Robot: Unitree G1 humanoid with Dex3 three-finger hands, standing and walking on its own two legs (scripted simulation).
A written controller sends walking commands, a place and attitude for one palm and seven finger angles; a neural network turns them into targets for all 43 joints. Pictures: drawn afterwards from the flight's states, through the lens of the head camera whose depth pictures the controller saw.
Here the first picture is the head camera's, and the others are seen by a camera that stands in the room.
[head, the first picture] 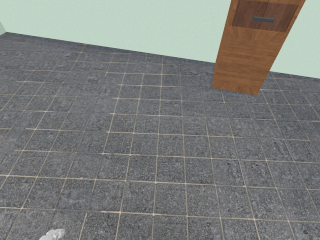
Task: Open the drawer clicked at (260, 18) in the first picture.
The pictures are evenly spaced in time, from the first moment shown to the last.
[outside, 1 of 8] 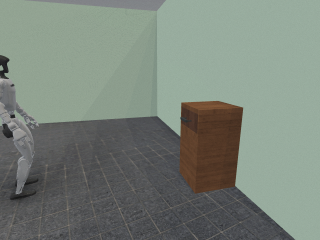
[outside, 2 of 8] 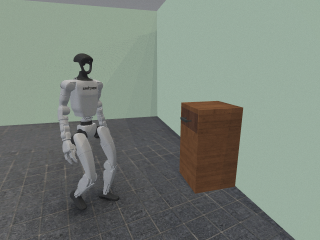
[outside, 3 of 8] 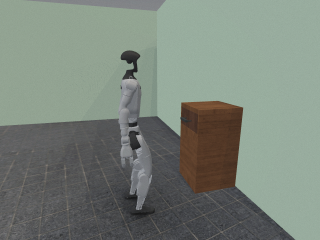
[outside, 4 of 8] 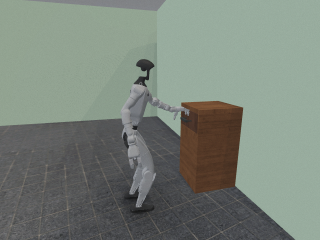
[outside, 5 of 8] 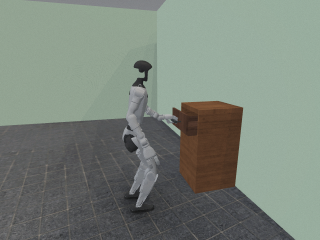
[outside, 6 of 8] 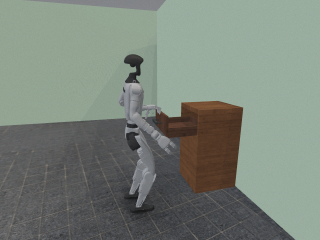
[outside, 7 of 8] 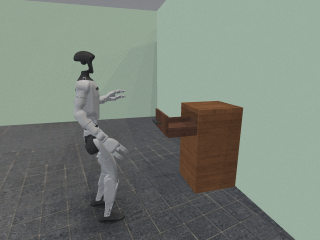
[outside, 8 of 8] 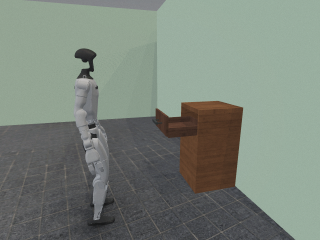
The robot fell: no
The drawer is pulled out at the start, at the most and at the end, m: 0.00 0.30 0.29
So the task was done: yes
